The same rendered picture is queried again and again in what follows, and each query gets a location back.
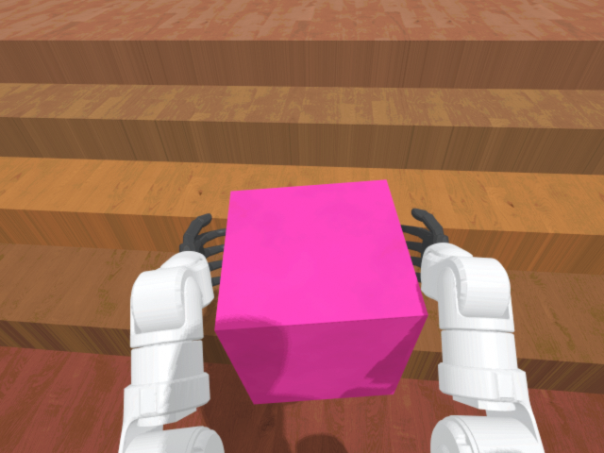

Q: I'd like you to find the robot left forearm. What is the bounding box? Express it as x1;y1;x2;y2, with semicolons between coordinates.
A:
118;251;214;453

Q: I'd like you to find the left robot hand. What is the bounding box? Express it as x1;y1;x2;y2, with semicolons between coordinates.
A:
179;213;227;287

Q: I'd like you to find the robot right forearm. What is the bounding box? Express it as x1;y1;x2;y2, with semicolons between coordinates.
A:
421;243;545;453

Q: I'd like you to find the carton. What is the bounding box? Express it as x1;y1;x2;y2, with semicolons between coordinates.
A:
214;179;428;404

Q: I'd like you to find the right robot upper arm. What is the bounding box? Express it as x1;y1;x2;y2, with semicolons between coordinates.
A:
430;415;543;453

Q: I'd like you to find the left robot upper arm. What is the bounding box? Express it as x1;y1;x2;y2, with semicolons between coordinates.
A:
125;426;225;453

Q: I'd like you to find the right robot hand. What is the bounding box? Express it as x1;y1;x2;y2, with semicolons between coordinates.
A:
401;209;449;283

